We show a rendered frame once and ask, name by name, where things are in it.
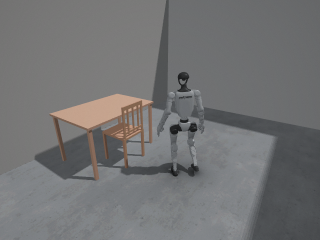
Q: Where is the left robot upper arm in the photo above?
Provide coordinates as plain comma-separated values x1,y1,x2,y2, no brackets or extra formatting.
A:
166,91,176,115

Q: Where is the robot left foot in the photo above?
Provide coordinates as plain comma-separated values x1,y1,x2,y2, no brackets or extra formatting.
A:
171,166,178,177

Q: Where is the robot left hand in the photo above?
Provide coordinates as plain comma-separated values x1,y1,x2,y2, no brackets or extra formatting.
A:
157,125,164,137

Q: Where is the right robot upper arm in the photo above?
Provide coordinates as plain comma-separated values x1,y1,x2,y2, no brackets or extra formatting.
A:
193,90,204,112

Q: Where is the robot right forearm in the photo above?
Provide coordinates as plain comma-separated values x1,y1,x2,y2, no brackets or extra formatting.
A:
198,108,205,124

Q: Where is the table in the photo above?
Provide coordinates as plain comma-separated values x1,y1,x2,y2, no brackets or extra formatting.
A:
49,94,154,181

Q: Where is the robot left forearm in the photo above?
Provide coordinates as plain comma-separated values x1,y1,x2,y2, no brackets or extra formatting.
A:
158,109,169,127

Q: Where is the right robot shin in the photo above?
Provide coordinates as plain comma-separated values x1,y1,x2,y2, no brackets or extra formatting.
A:
189,139,197,167

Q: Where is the robot right hand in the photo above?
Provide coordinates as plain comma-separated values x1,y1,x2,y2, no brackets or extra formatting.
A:
197,123,205,134

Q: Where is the chair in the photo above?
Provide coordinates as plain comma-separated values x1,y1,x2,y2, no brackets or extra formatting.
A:
102,100,145,169

